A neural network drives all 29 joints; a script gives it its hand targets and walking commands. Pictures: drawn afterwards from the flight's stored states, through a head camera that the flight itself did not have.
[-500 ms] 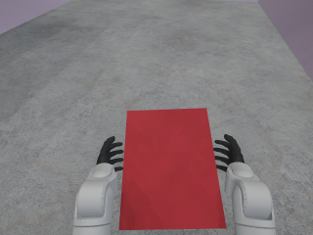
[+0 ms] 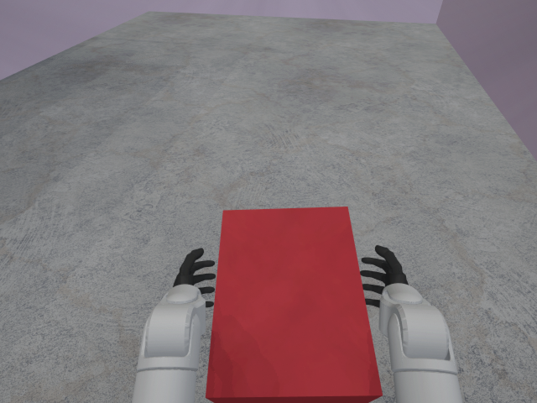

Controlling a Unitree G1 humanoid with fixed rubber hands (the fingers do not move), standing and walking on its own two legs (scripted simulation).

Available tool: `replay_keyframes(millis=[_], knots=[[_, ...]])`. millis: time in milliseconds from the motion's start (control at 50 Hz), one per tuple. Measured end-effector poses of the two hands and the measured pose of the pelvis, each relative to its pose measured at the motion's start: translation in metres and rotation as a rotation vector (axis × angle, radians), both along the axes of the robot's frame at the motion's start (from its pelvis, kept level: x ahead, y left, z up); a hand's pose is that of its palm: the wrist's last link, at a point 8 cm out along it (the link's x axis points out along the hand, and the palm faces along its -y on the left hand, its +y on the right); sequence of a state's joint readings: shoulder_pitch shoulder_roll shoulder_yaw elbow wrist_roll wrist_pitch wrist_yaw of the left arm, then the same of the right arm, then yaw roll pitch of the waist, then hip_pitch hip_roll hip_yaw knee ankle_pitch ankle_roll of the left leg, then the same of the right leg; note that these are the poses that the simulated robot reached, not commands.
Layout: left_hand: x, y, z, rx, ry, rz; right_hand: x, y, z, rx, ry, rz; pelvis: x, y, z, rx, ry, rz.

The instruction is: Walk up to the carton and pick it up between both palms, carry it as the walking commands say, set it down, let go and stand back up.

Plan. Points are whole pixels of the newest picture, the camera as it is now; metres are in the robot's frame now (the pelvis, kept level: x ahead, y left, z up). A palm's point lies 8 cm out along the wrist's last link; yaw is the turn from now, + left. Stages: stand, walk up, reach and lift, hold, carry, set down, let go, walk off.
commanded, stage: carry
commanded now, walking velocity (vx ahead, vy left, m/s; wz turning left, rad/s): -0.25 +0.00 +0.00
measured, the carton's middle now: (288, 304) +0.31 +0.00 -0.03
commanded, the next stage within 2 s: none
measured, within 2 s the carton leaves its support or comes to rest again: neither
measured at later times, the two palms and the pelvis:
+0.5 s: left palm (180, 338) +0.19 +0.14 +0.09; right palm (423, 333) +0.20 -0.16 +0.09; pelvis -0.05 -0.02 -0.01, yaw +1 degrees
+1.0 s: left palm (193, 399) +0.12 +0.11 +0.09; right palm (471, 394) +0.13 -0.19 +0.09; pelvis -0.13 -0.05 +0.00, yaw +2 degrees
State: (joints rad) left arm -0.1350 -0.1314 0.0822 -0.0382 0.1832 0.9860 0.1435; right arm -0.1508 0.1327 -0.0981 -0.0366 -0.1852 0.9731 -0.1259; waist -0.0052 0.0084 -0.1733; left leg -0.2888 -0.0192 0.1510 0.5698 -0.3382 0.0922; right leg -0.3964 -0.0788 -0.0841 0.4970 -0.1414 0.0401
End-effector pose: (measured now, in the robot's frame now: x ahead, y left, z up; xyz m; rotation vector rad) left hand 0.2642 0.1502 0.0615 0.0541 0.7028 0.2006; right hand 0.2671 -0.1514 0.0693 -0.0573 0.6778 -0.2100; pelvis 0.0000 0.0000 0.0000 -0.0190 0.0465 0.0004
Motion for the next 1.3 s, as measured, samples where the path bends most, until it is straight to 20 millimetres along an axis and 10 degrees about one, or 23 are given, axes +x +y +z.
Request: replay_keyframes(millis=[240, 940, 1300], knots=[[-0.026, 0.001, 0.026, -0.033, -0.127, 0.050, -0.022, 0.003, 0.028, 0.015, -0.129, -0.018, -0.017, -0.002, -0.007, 0.001, -0.001, 0.010], [-0.132, -0.044, 0.021, -0.015, -0.010, 0.065, -0.123, -0.042, 0.015, 0.041, -0.011, -0.012, -0.117, -0.049, -0.009, 0.035, -0.017, 0.034], [-0.219, -0.012, 0.044, -0.057, -0.056, 0.094, -0.204, -0.009, 0.053, -0.009, -0.054, 0.016, -0.202, -0.028, 0.012, -0.051, 0.010, 0.039]])
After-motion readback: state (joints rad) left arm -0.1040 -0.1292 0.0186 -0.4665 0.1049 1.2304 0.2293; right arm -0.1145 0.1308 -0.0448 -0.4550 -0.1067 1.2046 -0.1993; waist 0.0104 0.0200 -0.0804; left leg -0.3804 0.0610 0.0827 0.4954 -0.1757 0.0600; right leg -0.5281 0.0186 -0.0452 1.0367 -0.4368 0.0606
